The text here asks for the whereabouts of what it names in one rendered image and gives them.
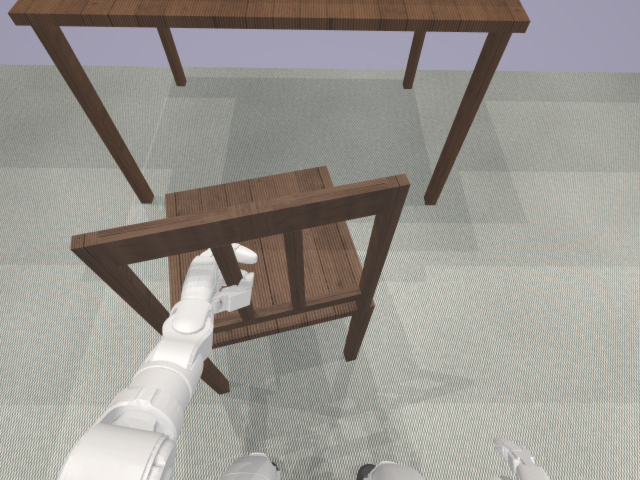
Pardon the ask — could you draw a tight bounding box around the right robot shin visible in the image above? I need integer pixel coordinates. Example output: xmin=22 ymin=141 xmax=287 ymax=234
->
xmin=370 ymin=461 xmax=396 ymax=473

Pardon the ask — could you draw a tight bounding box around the left robot forearm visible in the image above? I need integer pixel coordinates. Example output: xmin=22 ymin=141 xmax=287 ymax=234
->
xmin=57 ymin=298 xmax=214 ymax=480

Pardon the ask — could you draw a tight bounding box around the robot left thigh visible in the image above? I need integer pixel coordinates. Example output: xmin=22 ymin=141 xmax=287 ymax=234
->
xmin=219 ymin=455 xmax=281 ymax=480

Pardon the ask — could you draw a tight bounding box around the chair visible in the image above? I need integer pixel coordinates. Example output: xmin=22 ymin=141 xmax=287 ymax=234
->
xmin=70 ymin=166 xmax=410 ymax=395

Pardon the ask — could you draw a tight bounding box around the table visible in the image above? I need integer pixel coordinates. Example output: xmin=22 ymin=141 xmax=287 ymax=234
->
xmin=8 ymin=0 xmax=530 ymax=205

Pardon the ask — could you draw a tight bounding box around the left robot upper arm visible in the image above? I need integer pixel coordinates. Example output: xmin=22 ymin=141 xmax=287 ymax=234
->
xmin=63 ymin=423 xmax=177 ymax=480

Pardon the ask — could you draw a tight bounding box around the robot left hand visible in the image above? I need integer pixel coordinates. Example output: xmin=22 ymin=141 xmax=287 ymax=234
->
xmin=180 ymin=243 xmax=258 ymax=314

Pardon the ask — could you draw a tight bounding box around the robot right hand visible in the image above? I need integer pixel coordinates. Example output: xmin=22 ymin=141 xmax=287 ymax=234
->
xmin=492 ymin=437 xmax=550 ymax=480

